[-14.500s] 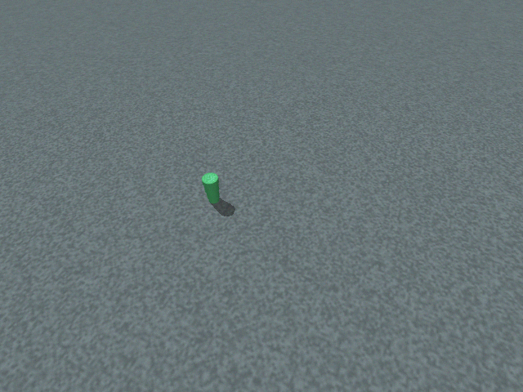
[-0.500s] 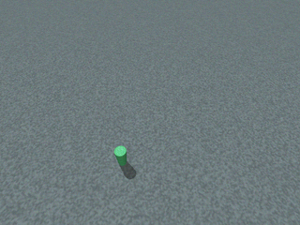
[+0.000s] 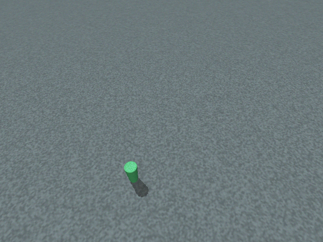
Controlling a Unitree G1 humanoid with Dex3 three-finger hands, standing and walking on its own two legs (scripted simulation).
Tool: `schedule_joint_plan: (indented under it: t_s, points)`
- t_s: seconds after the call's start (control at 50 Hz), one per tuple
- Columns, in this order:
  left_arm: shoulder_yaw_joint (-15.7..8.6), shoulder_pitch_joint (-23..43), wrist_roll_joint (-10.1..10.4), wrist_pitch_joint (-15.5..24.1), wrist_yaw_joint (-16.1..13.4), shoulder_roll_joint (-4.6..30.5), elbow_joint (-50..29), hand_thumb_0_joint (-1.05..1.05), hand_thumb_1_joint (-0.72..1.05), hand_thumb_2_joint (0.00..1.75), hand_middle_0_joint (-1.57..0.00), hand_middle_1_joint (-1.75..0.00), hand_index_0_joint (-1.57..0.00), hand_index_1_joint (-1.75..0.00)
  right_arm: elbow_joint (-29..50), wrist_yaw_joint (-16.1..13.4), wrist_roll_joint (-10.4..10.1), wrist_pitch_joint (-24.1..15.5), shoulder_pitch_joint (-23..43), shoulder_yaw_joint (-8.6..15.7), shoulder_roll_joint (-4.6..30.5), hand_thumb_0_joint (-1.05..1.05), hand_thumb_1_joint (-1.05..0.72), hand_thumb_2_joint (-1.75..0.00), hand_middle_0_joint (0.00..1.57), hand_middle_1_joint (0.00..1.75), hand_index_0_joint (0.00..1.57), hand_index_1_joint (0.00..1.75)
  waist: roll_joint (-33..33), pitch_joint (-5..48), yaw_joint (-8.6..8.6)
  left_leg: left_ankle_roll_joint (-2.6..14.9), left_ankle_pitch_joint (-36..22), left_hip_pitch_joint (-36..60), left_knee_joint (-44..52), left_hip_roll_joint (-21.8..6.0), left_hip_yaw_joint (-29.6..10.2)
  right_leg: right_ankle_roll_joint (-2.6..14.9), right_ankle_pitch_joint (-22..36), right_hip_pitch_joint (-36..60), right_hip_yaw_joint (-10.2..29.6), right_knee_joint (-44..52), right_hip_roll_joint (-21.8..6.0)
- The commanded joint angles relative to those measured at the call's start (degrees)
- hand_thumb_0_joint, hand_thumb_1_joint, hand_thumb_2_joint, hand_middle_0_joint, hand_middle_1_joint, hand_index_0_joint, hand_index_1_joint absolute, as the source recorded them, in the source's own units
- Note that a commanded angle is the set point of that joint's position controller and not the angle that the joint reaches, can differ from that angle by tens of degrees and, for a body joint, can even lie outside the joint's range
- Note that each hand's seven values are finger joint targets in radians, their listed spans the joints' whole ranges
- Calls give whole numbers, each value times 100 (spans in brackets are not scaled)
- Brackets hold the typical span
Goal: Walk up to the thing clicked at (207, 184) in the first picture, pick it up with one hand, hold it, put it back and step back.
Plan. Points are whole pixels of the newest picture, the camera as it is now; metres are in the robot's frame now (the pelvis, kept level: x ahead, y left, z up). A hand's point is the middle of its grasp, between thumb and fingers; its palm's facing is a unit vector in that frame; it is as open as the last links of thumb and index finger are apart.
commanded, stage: stand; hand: left
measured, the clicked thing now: (132, 173) +0.71 +0.25 -0.70
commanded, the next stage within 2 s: walk up in 0.70 s
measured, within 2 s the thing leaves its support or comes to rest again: neither
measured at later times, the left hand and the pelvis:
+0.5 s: hand out of the picture +0.07 +0.24 -0.15, palm faces -0.03 -0.94 -0.34, open 7.4 cm; pelvis -0.01 -0.01 +0.00, yaw -1 degrees
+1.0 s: hand out of the picture +0.04 +0.33 -0.16, palm faces +0.05 -0.92 -0.39, open 7.4 cm; pelvis +0.04 +0.04 -0.01, yaw +1 degrees
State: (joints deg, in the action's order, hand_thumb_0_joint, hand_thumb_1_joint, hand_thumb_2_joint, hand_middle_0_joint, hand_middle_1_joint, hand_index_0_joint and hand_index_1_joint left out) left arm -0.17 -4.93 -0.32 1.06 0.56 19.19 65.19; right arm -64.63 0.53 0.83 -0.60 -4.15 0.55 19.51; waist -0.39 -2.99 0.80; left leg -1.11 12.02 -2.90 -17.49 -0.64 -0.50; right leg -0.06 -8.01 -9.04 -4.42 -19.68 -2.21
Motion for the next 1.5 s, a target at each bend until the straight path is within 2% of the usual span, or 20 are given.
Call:
schedule_joint_plan:
  t_s: [0.0, 0.2, 0.66, 0.68, 0.7, 0.74, 0.76, 0.84, 0.94, 1.0, 1.02, 1.04, 1.08, 1.12, 1.18, 1.36, 1.4, 1.44, 1.46, 1.48]
  points:
    - [-214, 234, -20, 142, -95, 1275, -326, 0, 90, 90, -20, -30, -20, -30, 358, -44, -20, -108, 276, 234, 1166, 0, -90, -90, 20, 30, 20, 30, 82, 420, -18, 141, -768, -378, 367, -685, -444, 73, 451, 461, 616, 307, -612]
    - [-197, 296, -33, 131, -80, 1353, -351, 0, 90, 90, -20, -30, -20, -30, 286, -17, -8, -81, 54, 215, 1176, 0, -90, -90, 20, 30, 20, 30, 150, 252, -46, 134, -146, -567, 329, -618, -401, 86, -504, 251, 817, 587, -636]
    - [-181, 227, -14, 113, -60, 1367, -362, 0, 90, 90, -20, -30, -20, -30, 292, -64, 3, -89, -188, 152, 1267, 0, -90, -90, 20, 30, 20, 30, 51, 438, -67, 150, -467, -461, 268, -695, -379, 128, 271, 326, 795, 338, -595]
    - [-553, -352, -69, 180, 21, 1765, -503, 0, 90, 90, -20, -30, -20, -30, 569, 73, 97, -105, -472, 406, 1621, 0, -90, -90, 20, 30, 20, 30, -13, 844, 57, 449, 1900, -844, -492, -291, -79, 361, -2272, 906, 839, 184, -362]
    - [-659, -830, -145, 194, 33, 1946, -398, 0, 90, 90, -20, -30, -20, -30, 632, 119, 154, -74, -449, 436, 1589, 0, -90, -90, 20, 30, 20, 30, 236, 572, 267, 438, 2630, -1901, -1069, -143, 117, 582, -3503, 1278, 1522, 513, -785]
    - [-849, -990, -194, 253, 3, 2270, -507, 0, 90, 90, -20, -30, -20, -30, 871, 161, 220, 16, -140, 468, 1490, 0, -90, -90, 20, 30, 20, 30, 796, -109, 448, 341, 1965, -3090, -2968, -244, -121, 1124, -4339, 1008, 2913, 1451, -1998]
    - [-862, -824, -186, 294, -8, 2198, -686, 0, 90, 90, -20, -30, -20, -30, 936, 192, 216, -18, -148, 467, 1412, 0, -90, -90, 20, 30, 20, 30, 698, -331, 408, 326, 1626, -3308, -3096, -447, -307, 1332, -3789, 965, 2920, 1426, -2115]
    - [-821, -590, -147, 340, 29, 1942, -966, 0, 90, 90, -20, -30, -20, -30, 1083, 327, 191, -92, -302, 595, 1428, 0, -90, -90, 20, 30, 20, 30, 570, -187, 158, 205, 1237, -2829, -2926, -612, -294, 1163, -2328, 672, 1794, 1294, -1533]
    - [-813, 17, -178, 329, 109, 2079, -1410, 0, 90, 90, -20, -30, -20, -30, 1101, 440, 152, -30, -1109, 765, 1405, 0, -90, -90, 20, 30, 20, 30, 1152, -168, -359, 96, 575, -971, -2204, -598, 138, 893, -2660, -1262, 1062, 1045, -1229]
    - [-699, 36, -192, 213, 112, 1664, -1495, 0, 90, 90, -20, -30, -20, -30, 663, 331, 180, -94, -2541, 950, 1567, 0, -90, -90, 20, 30, 20, 30, -91, 172, -986, 73, 364, 949, -1583, -192, 451, 637, -3340, -2628, 418, -1156, -549]
    - [-576, -265, -200, 177, 116, 1276, -1526, 0, 90, 90, -20, -30, -20, -30, 627, 263, 229, -108, -2942, 1056, 1951, 0, -90, -90, 20, 30, 20, 30, -1479, 138, -1163, 266, 1937, 1065, -793, -616, -530, 515, -3228, -3199, 169, -2956, 90]
    - [-454, -744, -99, 148, 103, 954, -1553, 0, 90, 90, -20, -30, -20, -30, 899, 201, 310, -182, -2674, 1028, 2249, 0, -90, -90, 20, 30, 20, 30, -2359, -56, -892, 645, 4151, 368, 524, -1773, -2944, 375, -2904, -3788, 571, -4609, 818]
    - [-583, -1052, -62, 134, 61, 1668, -1428, 0, 90, 90, -20, -30, -20, -30, 1478, 174, 100, -253, -1150, 1007, 2626, 0, -90, -90, 20, 30, 20, 30, -1235, -567, -299, 1277, 4775, -1188, 1378, -2470, -3878, 409, -2028, -3004, 1331, -4794, 194]
    - [-640, -1286, 5, 176, 87, 1912, -1237, 0, 90, 90, -20, -30, -20, -30, 1617, 147, 88, -313, -808, 865, 2227, 0, -90, -90, 20, 30, 20, 30, -850, -583, -1, 1282, 3615, -1154, 974, -2012, -2680, 248, -1381, -2768, 1283, -4646, -84]
    - [-660, -1460, -8, 135, 182, 1808, -1085, 0, 90, 90, -20, -30, -20, -30, 1627, 129, 68, -415, -1037, 775, 1913, 0, -90, -90, 20, 30, 20, 30, -849, -619, -78, 1018, 2158, -1356, 788, -1419, -1285, 53, -837, -2251, 1017, -3896, -38]
    - [-581, -461, -84, 225, 326, 1457, -1766, 0, 90, 90, -20, -30, -20, -30, 1847, 151, 42, -426, -1635, 794, 1948, 0, -90, -90, 20, 30, 20, 30, -498, -471, -408, 1280, 957, -598, 411, -1455, -396, 56, -360, -1852, 391, -1778, -125]
    - [-582, -500, -69, 294, 303, 1399, -1777, 0, 90, 90, -20, -30, -20, -30, 1924, 149, 57, -381, -1650, 772, 1891, 0, -90, -90, 20, 30, 20, 30, -476, -267, -378, 1243, -7, -566, -49, -1412, -263, 123, -531, -1340, 182, -1475, 38]
    - [-623, -1127, -51, 369, 221, 1370, -1633, 0, 90, 90, -20, -30, -20, -30, 2035, 131, 21, -324, -1633, 715, 1771, 0, -90, -90, 20, 30, 20, 30, -199, 168, -9, 1047, -1304, -523, -1135, -1287, -13, 235, -272, -329, 79, -787, 198]
    - [-710, -1675, -61, 426, 156, 1588, -1488, 0, 90, 90, -20, -30, -20, -30, 2074, 131, -31, -315, -1748, 604, 1494, 0, -90, -90, 20, 30, 20, 30, 451, 651, 240, 858, -1439, -685, -2347, -941, 257, 320, -258, 575, 327, -468, 145]
    - [-858, -2104, -92, 477, 86, 2040, -1471, 0, 90, 90, -20, -30, -20, -30, 2183, 118, -68, -338, -2030, 467, 1168, 0, -90, -90, 20, 30, 20, 30, 1462, 1111, 342, 587, -403, -1576, -3722, -466, 533, 615, -619, 1467, 1841, -270, -786]
